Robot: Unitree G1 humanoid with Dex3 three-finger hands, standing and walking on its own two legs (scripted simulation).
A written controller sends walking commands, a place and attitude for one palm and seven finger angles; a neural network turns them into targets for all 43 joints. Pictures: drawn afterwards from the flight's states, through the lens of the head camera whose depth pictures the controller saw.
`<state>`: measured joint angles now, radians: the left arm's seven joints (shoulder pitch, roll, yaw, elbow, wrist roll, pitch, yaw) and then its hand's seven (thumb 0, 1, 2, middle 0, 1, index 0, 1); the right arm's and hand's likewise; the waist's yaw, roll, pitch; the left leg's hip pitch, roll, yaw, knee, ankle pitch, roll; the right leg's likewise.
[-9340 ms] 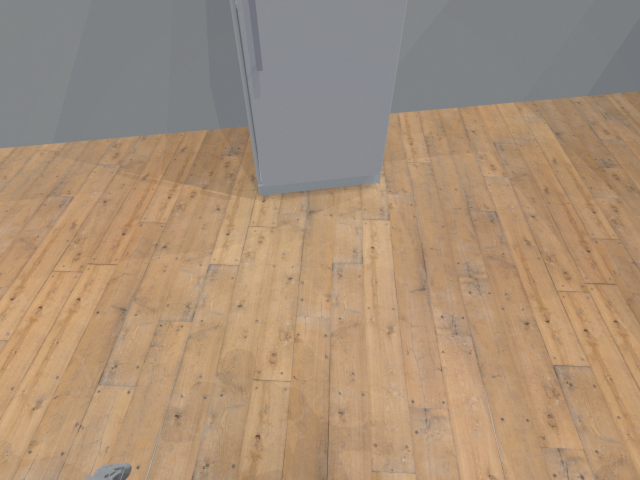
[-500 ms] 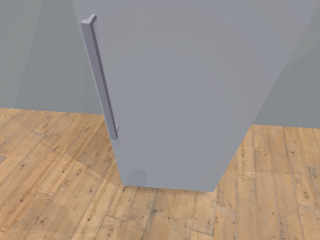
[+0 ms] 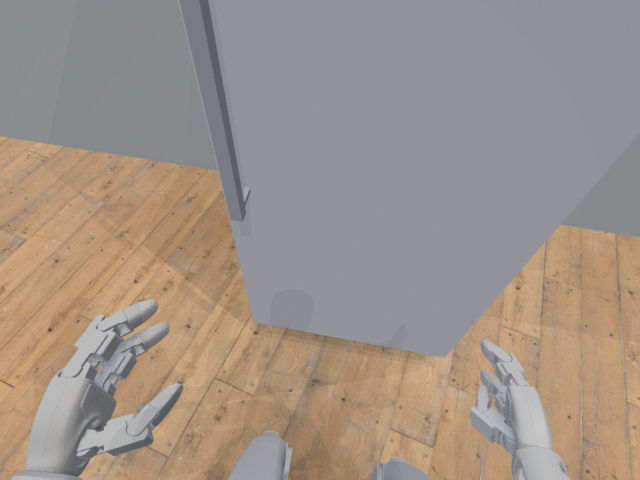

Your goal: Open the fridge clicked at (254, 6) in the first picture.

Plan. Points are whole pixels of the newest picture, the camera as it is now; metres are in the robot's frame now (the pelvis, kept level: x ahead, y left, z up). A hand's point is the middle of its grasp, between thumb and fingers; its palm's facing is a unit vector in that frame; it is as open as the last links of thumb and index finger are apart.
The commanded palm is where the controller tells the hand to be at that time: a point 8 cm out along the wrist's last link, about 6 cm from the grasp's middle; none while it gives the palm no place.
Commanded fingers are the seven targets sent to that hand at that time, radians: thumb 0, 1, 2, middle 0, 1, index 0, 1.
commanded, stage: raise the hand to about handle height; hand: left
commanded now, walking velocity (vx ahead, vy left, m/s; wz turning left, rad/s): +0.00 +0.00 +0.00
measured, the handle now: (221, 96) +0.52 +0.20 +0.18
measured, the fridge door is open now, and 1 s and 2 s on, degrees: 0 0 0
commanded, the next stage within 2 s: move the hooked fingers beside the handle in 1.50 s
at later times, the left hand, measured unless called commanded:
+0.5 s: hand (121, 331) +0.23 +0.24 +0.10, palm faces -0.04 -1.00 -0.07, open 12.7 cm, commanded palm +0.21 +0.30 +0.11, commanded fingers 0.00 -0.41 0.34 -0.29 -1.14 -0.29 -1.14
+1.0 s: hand (75, 256) +0.28 +0.29 +0.14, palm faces -0.01 -1.00 -0.06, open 14.0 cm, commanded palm +0.26 +0.34 +0.15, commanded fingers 0.00 -0.50 0.30 -0.30 -1.20 -0.30 -1.20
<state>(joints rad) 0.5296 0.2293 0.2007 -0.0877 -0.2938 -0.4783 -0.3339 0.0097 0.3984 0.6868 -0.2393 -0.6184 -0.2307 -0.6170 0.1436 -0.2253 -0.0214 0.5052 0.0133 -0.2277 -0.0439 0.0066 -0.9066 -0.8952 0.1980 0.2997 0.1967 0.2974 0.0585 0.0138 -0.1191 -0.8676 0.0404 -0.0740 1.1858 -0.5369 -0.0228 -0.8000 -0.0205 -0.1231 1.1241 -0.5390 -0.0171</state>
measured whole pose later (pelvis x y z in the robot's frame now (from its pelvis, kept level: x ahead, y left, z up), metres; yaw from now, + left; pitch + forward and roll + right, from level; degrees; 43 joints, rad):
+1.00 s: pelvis +0.01 +0.02 +0.05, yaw -1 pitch +7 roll -2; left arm 0.05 0.43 0.43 0.26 -0.38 -0.17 -0.51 -0.02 -0.50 0.30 -0.31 -1.19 -0.30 -1.19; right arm 0.27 -0.27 0.05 0.56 0.05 -0.23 -0.10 0.01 -0.90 -0.89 0.20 0.30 0.20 0.30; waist 0.02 0.04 -0.07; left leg -0.57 0.02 -0.01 0.87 -0.42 0.01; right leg -0.52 -0.03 -0.07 0.80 -0.40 0.02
